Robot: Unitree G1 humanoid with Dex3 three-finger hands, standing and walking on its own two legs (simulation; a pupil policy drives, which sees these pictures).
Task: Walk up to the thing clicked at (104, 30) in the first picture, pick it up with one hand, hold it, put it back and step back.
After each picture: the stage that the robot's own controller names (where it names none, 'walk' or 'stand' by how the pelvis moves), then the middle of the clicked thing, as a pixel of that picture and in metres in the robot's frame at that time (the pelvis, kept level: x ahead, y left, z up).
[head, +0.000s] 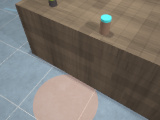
stand; (105, 25) +0.86 -0.13 -0.12
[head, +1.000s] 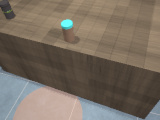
walk; (68, 31) +0.75 +0.14 -0.10
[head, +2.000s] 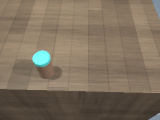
stand; (44, 65) +0.44 +0.19 -0.07
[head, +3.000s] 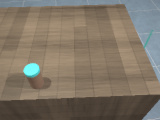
stand; (34, 76) +0.46 +0.24 -0.11
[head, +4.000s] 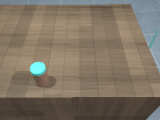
stand; (40, 75) +0.46 +0.22 -0.12
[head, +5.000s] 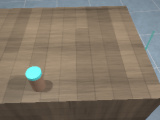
stand; (36, 79) +0.44 +0.24 -0.12
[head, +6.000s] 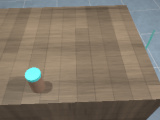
stand; (35, 80) +0.43 +0.24 -0.12
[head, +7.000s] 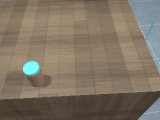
rise first; (34, 74) +0.44 +0.24 -0.11
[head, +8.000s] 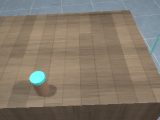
rise first; (40, 84) +0.43 +0.24 -0.11
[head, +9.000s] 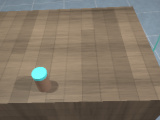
go down; (42, 80) +0.44 +0.24 -0.11
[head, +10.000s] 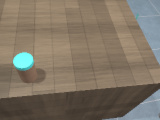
go down; (26, 68) +0.43 +0.21 -0.05
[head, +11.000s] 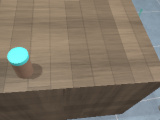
approach; (21, 63) +0.43 +0.22 -0.04
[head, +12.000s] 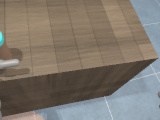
close; out of the picture +0.46 +0.23 +0.00
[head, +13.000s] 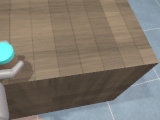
lift; (6, 61) +0.42 +0.22 +0.00
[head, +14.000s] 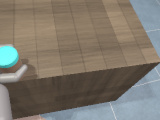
lift; (10, 65) +0.41 +0.21 +0.00
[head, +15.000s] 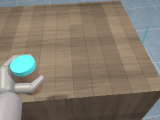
lift; (28, 76) +0.33 +0.18 +0.09
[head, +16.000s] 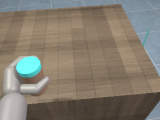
hold; (33, 77) +0.33 +0.17 +0.09
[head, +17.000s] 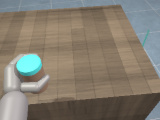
hold; (34, 75) +0.33 +0.17 +0.10
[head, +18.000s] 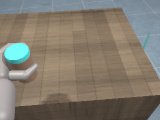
crouch; (22, 64) +0.36 +0.21 +0.12
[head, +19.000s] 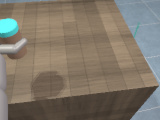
lower; (11, 40) +0.44 +0.22 +0.13
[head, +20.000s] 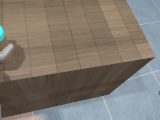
lower; out of the picture +0.47 +0.22 +0.01
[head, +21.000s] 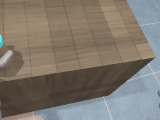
lower; out of the picture +0.45 +0.23 +0.00
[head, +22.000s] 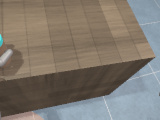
lower; out of the picture +0.46 +0.23 +0.00
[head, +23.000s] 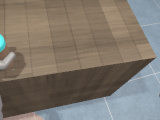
lower; out of the picture +0.45 +0.23 +0.00
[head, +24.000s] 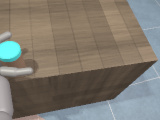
open; (12, 60) +0.43 +0.20 +0.00
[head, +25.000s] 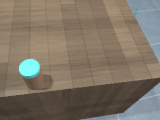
sink last; (32, 75) +0.40 +0.18 -0.04
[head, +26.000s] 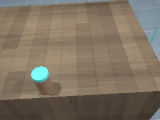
stand; (42, 81) +0.41 +0.20 -0.05
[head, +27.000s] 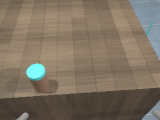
stand; (39, 79) +0.40 +0.20 -0.05
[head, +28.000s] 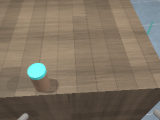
stand; (39, 78) +0.40 +0.19 -0.05
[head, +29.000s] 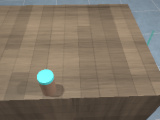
stand; (47, 83) +0.41 +0.18 -0.10
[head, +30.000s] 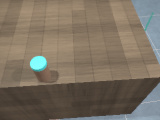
walk; (41, 69) +0.45 +0.20 -0.10
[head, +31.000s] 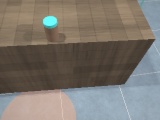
walk; (51, 29) +0.65 +0.17 -0.09
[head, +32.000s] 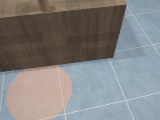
stand; (43, 1) +0.97 +0.29 -0.09
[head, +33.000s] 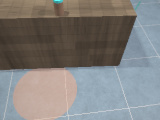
stand; (58, 6) +1.01 +0.19 -0.11
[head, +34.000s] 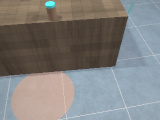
stand; (51, 11) +1.02 +0.23 -0.12
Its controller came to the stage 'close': yes
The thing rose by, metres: 0.22
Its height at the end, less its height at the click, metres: +0.00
